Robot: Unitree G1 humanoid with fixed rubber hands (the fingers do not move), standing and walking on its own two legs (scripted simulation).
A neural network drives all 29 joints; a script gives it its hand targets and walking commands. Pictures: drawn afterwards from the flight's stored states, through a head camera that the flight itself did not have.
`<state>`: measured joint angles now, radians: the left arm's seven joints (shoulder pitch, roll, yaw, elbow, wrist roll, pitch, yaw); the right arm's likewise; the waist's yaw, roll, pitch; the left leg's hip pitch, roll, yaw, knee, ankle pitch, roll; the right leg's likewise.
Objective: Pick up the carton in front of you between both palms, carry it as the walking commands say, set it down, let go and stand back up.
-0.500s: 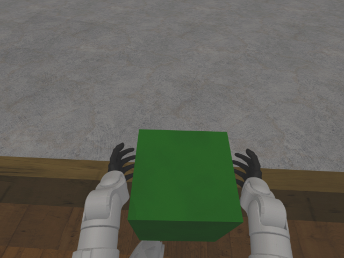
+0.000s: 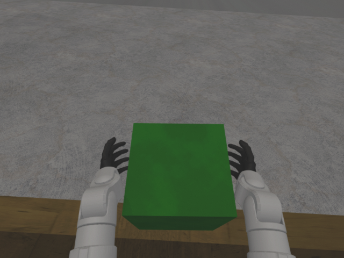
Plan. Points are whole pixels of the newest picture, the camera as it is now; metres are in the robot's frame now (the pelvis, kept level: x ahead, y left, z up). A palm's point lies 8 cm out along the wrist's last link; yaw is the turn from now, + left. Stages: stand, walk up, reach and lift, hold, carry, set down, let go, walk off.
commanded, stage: carry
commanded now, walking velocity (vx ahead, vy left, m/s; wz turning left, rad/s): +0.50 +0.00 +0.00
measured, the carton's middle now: (177, 182) +0.32 +0.02 +0.00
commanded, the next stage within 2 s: none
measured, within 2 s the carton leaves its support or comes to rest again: neither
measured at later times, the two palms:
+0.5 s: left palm (147, 120) +0.73 +0.16 -0.16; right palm (216, 131) +0.69 -0.16 -0.16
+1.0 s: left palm (157, 100) +1.16 +0.16 -0.36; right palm (202, 105) +1.16 -0.15 -0.38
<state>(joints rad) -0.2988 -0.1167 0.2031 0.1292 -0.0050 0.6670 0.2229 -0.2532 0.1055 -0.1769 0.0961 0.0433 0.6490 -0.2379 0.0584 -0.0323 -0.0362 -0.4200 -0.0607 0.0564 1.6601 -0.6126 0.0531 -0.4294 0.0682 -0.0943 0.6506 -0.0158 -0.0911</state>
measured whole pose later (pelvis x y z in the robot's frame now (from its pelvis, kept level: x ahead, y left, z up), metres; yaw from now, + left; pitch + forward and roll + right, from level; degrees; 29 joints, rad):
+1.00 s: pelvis +0.86 +0.01 -0.41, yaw -2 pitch +3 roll -3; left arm -0.27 -0.16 0.14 0.16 -0.04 0.64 0.23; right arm -0.18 0.11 -0.25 0.08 0.01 0.62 -0.22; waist 0.11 0.08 -0.03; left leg -0.62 0.04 0.02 0.50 0.43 0.05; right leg -0.22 0.13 -0.05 1.11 -0.91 -0.09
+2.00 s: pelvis +1.58 +0.02 -0.45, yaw -2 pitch +4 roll +0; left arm 0.14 -0.14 0.05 -0.46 0.00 1.06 0.16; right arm 0.15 0.14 -0.03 -0.45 0.01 1.05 -0.15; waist -0.03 -0.01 -0.16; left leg -0.31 0.03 0.23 0.43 -0.19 0.06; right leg -0.42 -0.08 -0.07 1.10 -0.37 -0.01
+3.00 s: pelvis +2.19 +0.02 -0.45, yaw -2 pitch +4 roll -1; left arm 0.09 -0.14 0.04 -0.52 0.02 1.14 0.15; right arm 0.10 0.14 -0.04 -0.51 0.00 1.13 -0.15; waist -0.02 -0.02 -0.07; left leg -0.33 0.07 0.25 0.43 -0.17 0.06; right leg -0.41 -0.10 -0.07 1.13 -0.35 -0.01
